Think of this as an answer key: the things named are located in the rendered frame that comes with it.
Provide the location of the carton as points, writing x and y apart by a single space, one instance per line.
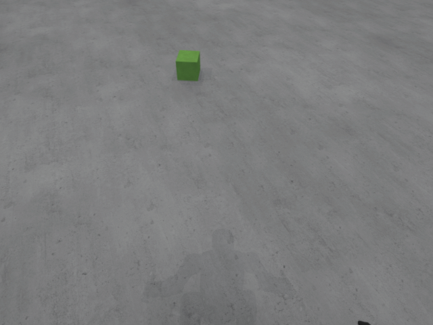
188 65

